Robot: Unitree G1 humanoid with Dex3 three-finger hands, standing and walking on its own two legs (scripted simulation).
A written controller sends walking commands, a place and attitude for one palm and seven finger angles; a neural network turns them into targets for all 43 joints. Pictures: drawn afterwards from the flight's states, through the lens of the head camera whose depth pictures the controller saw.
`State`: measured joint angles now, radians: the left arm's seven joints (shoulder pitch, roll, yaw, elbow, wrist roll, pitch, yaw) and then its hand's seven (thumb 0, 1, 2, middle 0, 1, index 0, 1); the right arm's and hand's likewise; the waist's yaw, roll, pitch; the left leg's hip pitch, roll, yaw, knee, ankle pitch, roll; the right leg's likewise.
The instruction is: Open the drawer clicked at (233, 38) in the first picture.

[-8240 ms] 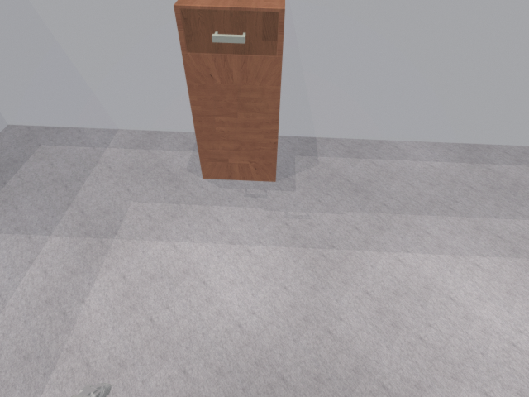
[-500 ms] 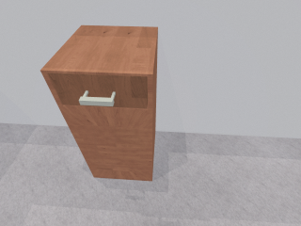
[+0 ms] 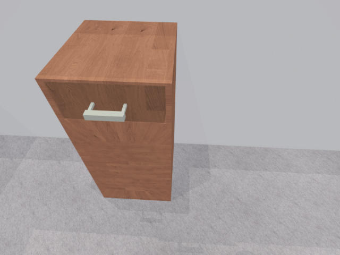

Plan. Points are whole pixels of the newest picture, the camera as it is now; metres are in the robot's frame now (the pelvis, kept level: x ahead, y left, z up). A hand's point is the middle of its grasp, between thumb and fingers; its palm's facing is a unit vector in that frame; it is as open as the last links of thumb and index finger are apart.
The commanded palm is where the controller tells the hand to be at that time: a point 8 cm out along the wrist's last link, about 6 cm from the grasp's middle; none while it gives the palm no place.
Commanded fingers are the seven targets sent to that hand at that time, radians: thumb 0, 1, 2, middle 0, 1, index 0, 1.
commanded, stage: look again from close up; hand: left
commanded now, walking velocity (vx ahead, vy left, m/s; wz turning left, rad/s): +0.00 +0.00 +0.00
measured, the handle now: (106, 110) +0.52 +0.24 +0.02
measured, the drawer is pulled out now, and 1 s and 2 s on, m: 0.00 0.00 0.00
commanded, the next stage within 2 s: raise the hand with hooked fingers in 0.20 s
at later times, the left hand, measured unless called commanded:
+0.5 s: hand (89, 237) +0.17 +0.20 -0.05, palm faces -0.03 -0.72 -0.69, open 7.5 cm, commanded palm +0.13 +0.21 -0.04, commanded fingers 0.00 0.64 0.79 -0.22 -0.47 -0.22 -0.47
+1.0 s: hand (82, 209) +0.21 +0.21 +0.01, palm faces +0.13 -0.09 -0.99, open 10.2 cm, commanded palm +0.18 +0.21 +0.05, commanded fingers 0.00 0.06 0.54 -0.26 -0.84 -0.26 -0.84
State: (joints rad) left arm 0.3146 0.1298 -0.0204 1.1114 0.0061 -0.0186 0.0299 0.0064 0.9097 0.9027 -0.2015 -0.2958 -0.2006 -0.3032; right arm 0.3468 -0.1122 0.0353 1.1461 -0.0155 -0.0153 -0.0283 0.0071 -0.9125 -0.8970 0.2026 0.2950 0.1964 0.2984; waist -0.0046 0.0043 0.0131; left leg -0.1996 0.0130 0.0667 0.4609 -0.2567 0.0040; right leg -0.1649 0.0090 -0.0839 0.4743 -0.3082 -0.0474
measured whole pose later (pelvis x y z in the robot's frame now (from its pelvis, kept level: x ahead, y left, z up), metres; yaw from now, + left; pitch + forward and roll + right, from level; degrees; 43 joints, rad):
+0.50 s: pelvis +0.01 -0.01 -0.01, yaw +0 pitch +4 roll +2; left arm 0.44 0.28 -0.10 0.11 0.31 0.08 0.26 0.06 0.89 0.87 -0.21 -0.34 -0.21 -0.35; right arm 0.26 -0.28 -0.03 0.82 0.02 -0.23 -0.09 0.02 -0.93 -0.90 0.20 0.30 0.20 0.30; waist 0.01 0.08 -0.06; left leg -0.31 0.00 0.07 0.56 -0.31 0.00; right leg -0.30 -0.01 -0.08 0.62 -0.39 -0.05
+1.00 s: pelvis -0.03 -0.02 -0.03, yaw -2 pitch +5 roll +2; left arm 0.21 0.37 -0.06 0.03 0.97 0.05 0.37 0.00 0.27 0.64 -0.27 -0.70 -0.27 -0.70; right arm 0.06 -0.20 0.01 0.59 -0.04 0.09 -0.02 0.01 -0.91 -0.90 0.20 0.30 0.20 0.30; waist 0.10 0.06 -0.09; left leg -0.50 0.00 -0.03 0.76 -0.35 -0.01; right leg -0.50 0.03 -0.06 0.81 -0.41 -0.09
